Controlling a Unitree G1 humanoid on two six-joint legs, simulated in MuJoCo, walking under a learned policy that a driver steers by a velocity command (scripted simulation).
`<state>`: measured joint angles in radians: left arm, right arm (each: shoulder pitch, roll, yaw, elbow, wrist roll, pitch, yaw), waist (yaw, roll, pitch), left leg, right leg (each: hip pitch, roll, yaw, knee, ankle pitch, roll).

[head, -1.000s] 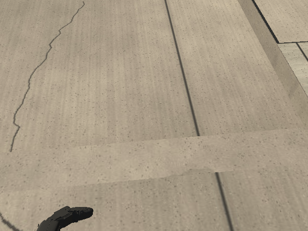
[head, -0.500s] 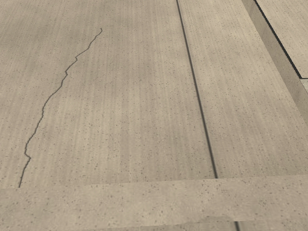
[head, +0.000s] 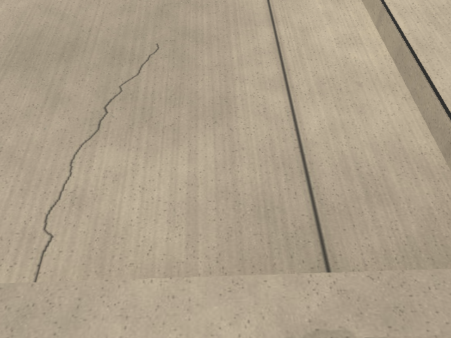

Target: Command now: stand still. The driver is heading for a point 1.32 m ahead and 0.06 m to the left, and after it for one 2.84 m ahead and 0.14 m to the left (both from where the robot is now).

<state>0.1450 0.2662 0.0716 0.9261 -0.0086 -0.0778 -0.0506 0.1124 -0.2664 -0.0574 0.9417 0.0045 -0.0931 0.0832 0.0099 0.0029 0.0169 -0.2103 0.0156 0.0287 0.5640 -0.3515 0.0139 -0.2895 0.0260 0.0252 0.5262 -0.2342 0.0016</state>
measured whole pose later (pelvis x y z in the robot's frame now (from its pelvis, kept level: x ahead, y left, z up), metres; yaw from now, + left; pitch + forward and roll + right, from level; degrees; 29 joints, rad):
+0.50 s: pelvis +0.01 +0.00 +0.00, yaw +0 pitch -1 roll -1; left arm 0.12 0.28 0.07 1.00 0.02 -0.07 -0.04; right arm 0.17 -0.28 -0.08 0.99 -0.03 -0.09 0.06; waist 0.00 0.00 0.03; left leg -0.15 0.00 0.03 0.52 -0.36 0.05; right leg -0.26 0.02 0.04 0.55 -0.35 -0.01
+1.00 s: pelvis +0.21 -0.07 +0.01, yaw -1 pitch +0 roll -2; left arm 0.45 0.22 0.05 1.05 0.02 -0.09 -0.01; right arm 0.11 -0.26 -0.06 0.86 -0.03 -0.03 0.05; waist 0.04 0.03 -0.01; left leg -0.70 0.12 0.01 1.01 -0.10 0.02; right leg 0.01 0.07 -0.07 0.24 -0.26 -0.06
